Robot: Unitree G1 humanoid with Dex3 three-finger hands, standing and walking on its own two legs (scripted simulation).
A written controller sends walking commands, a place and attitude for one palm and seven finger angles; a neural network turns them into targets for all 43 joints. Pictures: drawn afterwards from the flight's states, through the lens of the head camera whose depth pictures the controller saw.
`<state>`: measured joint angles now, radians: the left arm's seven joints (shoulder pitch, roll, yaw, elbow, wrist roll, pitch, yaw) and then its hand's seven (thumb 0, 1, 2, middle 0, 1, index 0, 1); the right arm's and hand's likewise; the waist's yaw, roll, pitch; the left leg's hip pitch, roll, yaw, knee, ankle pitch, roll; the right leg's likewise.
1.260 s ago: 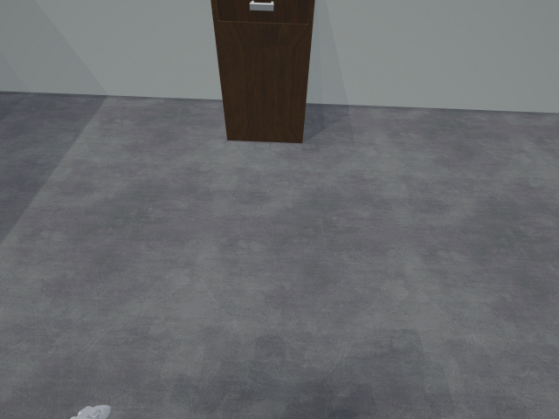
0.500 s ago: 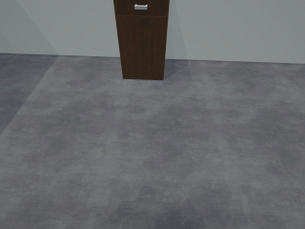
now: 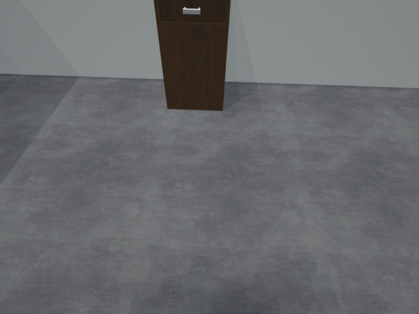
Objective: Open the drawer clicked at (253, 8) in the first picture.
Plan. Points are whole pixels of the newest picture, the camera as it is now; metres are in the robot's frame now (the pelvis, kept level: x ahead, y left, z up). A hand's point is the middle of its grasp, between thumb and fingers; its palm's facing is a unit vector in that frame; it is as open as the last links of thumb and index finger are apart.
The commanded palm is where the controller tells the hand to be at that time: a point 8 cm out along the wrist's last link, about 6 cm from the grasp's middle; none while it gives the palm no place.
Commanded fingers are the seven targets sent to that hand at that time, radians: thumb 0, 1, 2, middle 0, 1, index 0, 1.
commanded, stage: look at it before walking up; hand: left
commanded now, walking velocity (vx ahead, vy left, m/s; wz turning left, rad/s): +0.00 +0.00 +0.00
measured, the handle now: (191, 10) +1.68 +0.19 -0.03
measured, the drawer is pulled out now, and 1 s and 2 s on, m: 0.00 0.00 0.00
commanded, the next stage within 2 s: walk to a spot facing it in 0.18 s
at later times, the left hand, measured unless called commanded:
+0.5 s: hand out of the picture +0.04 +0.22 -0.18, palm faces -0.01 -0.97 -0.25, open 7.4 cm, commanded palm none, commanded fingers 0.00 0.90 0.90 -0.20 -0.30 -0.20 -0.30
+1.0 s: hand (146, 244) +0.33 +0.19 -0.19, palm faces -0.10 -0.98 -0.18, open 7.3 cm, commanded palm none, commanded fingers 0.00 0.90 0.90 -0.20 -0.30 -0.20 -0.30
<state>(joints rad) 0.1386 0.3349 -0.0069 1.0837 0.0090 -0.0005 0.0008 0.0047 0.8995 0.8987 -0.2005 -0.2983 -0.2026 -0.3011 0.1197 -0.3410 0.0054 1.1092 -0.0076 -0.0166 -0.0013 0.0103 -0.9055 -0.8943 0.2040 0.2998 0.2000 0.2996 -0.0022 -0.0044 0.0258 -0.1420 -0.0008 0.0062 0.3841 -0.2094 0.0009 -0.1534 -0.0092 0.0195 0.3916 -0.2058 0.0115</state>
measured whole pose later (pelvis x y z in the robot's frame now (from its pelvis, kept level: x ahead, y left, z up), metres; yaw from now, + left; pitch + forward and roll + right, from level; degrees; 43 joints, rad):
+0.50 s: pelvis +0.02 +0.00 -0.01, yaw -1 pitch -1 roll +0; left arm 0.27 0.27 0.00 1.08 0.02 0.01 -0.01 0.00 0.90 0.90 -0.20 -0.30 -0.20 -0.30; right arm 0.22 -0.27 0.01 1.10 -0.02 0.00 0.00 0.01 -0.91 -0.89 0.20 0.30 0.20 0.30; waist 0.01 0.00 -0.02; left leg -0.18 0.01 0.02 0.51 -0.33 0.01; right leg -0.18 0.00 0.03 0.48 -0.29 0.00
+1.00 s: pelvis +0.20 +0.01 -0.03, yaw -4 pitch -1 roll -1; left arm 0.10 0.20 0.05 1.00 0.02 -0.02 -0.02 0.01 0.92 0.90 -0.19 -0.30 -0.20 -0.30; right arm 0.58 -0.07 0.00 1.24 -0.01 -0.08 -0.04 0.01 -0.91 -0.89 0.20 0.30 0.20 0.30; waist -0.05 0.01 0.11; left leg 0.19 0.02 0.11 0.32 -0.48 0.02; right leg -0.52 -0.01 -0.16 0.67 -0.19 -0.07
